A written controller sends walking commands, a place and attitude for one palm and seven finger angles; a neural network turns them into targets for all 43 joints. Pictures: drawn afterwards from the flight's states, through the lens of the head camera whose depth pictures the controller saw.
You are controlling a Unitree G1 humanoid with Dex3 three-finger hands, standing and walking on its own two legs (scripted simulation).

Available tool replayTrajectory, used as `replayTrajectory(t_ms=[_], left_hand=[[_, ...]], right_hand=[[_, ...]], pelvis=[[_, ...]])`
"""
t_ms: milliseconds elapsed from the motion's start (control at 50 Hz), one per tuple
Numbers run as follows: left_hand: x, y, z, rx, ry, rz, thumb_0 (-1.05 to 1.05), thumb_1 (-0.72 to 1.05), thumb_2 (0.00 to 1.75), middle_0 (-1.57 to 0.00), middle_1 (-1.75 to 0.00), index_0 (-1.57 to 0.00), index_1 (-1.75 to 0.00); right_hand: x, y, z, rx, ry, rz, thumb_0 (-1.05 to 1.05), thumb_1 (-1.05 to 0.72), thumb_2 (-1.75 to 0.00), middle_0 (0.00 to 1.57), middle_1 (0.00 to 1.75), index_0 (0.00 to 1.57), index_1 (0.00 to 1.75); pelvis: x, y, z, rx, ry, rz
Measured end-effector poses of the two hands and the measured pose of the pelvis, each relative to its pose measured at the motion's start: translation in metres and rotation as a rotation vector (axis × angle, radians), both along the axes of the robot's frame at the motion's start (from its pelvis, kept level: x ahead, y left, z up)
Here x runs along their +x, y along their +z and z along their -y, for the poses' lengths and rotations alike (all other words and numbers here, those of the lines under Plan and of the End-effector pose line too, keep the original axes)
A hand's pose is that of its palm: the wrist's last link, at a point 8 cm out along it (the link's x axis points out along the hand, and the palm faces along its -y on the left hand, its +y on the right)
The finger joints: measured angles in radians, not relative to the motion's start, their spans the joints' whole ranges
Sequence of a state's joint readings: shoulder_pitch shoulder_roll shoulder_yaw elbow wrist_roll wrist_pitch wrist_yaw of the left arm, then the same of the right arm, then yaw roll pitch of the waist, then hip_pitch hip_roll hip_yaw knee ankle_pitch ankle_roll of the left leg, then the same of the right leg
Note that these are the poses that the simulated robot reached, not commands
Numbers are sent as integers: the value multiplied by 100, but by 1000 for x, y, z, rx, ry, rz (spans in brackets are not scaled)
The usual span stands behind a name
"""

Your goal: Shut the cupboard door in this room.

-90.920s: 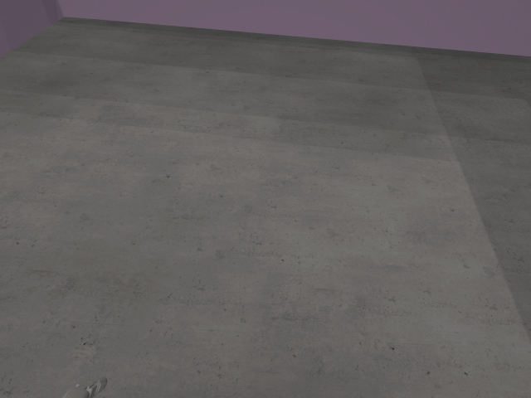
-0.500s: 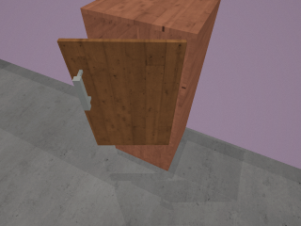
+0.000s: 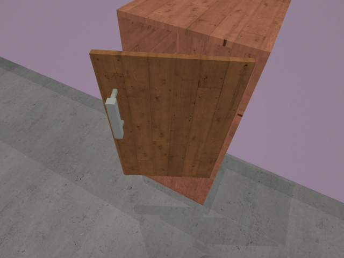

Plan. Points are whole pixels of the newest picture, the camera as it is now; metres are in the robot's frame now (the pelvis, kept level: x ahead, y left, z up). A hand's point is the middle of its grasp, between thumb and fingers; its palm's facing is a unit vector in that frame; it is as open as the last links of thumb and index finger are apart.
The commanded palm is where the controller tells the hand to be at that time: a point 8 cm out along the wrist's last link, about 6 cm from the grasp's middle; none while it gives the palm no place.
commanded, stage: come to a stop and stand still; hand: left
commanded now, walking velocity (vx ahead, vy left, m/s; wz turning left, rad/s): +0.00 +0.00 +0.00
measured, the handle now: (116, 114) +0.47 +0.19 +0.04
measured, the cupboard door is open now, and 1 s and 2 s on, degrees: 26 26 26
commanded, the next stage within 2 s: look again from close up in 1.32 s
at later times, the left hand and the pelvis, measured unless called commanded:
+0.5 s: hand out of the picture +0.13 +0.15 -0.16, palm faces +0.06 -0.97 -0.24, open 7.3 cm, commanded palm none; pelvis +0.06 -0.03 +0.01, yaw +2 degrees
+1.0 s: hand out of the picture +0.01 +0.24 -0.15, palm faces +0.06 -0.95 -0.30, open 7.4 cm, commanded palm none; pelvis -0.01 +0.04 +0.00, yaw +0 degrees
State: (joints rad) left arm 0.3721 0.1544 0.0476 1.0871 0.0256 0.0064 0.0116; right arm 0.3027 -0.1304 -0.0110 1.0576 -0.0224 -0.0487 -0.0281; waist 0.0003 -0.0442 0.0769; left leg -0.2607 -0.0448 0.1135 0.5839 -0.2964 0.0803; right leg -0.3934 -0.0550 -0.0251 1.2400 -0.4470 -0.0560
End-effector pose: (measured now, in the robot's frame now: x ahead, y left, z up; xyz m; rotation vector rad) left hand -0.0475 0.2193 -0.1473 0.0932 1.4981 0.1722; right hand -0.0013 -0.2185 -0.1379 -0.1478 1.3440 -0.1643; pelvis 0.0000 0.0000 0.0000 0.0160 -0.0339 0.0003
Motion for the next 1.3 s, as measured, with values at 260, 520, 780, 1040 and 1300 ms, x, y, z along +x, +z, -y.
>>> replayTrajectory(t_ms=[260, 520, 780, 1040, 1300], left_hand=[[162, 17, 7, 27, -54, 254, 0, 92, 90, -20, -30, -20, -29], [167, 19, 16, 85, -45, 238, 0, 92, 90, -21, -30, -21, -30], [99, 13, -48, 121, -4, 245, 0, 91, 90, -21, -30, -21, -30], [39, 33, -65, 135, -54, 203, 0, 91, 90, -20, -30, -20, -29], [29, 23, -53, 52, -54, 196, 1, 91, 90, -21, -30, -21, -29]], right_hand=[[39, 7, -16, 57, -10, -83, 0, -91, -90, 20, 30, 20, 30], [92, -1, 48, -22, 11, -58, 0, -91, -90, 20, 30, 20, 30], [124, 14, 8, -46, 90, 270, 0, -91, -90, 19, 30, 20, 30], [64, 0, -36, 61, 59, 251, -2, -94, -90, 20, 30, 20, 30], [-46, 2, -28, 1, 18, -35, 0, -91, -90, 20, 30, 20, 30]], pelvis=[[53, 14, 9, -3, 20, -24], [53, 8, 30, 16, 34, -35], [20, -5, -18, -7, 21, 21], [-18, 3, -40, 6, 1, 8], [-32, 9, -47, -3, 16, 16]])
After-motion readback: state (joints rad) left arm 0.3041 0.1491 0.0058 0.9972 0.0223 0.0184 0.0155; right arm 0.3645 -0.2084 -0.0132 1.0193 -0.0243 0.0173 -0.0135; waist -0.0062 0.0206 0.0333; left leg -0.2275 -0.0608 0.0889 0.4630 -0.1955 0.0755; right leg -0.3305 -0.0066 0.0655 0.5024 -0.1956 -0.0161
